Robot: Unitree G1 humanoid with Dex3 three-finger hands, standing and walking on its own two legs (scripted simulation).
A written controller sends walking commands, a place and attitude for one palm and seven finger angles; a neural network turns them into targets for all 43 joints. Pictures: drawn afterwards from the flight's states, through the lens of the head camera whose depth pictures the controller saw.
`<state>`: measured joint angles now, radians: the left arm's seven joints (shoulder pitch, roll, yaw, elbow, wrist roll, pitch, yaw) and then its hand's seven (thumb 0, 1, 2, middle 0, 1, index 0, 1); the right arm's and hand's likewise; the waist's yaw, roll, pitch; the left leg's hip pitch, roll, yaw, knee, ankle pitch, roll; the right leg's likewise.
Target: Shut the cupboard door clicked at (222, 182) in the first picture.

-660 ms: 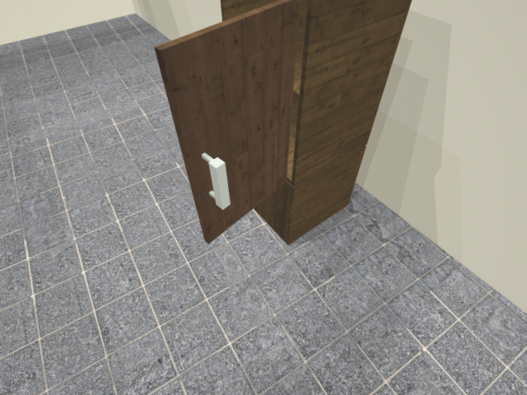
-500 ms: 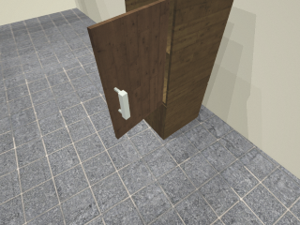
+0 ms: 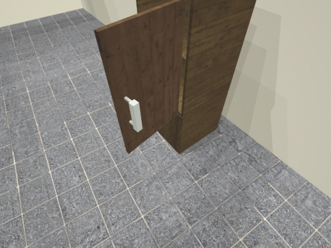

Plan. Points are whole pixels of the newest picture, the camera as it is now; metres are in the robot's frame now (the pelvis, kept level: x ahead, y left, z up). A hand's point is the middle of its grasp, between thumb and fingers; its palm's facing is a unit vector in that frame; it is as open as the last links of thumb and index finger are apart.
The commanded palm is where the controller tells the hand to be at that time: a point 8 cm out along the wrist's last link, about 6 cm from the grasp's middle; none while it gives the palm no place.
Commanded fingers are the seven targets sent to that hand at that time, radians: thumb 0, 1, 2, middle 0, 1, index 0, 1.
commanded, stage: look at it before walking up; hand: left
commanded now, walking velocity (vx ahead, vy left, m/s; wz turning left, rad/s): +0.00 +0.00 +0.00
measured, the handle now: (132, 114) +0.59 +0.16 -0.09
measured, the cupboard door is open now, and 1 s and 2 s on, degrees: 99 99 99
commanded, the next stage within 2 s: walk to a spot facing it in 0.18 s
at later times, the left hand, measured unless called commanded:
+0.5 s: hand out of the picture +0.03 +0.20 -0.18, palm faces -0.04 -0.97 -0.24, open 7.3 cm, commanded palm none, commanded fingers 0.00 0.90 0.90 -0.20 -0.30 -0.20 -0.30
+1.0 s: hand out of the picture +0.06 +0.16 -0.17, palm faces -0.26 -0.93 -0.25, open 7.4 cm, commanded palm none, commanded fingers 0.00 0.90 0.90 -0.20 -0.30 -0.20 -0.30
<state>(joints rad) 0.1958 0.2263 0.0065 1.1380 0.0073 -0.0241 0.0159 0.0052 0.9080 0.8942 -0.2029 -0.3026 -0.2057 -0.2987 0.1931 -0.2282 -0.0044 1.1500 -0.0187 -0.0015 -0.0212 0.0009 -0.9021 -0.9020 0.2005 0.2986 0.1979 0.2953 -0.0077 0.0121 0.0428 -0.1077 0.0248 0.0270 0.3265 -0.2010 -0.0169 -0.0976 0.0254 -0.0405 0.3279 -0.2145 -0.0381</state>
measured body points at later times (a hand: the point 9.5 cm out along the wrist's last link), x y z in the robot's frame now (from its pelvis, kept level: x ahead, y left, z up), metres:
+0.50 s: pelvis -0.01 +0.00 -0.01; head +0.02 +0.00 +0.44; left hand +0.04 +0.25 -0.16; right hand +0.02 -0.25 -0.16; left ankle -0.02 +0.13 -0.75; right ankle -0.02 -0.09 -0.75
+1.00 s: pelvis -0.03 -0.02 +0.00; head +0.02 -0.04 +0.44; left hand +0.08 +0.21 -0.15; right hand +0.01 -0.29 -0.15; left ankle +0.01 +0.14 -0.69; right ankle -0.03 -0.10 -0.75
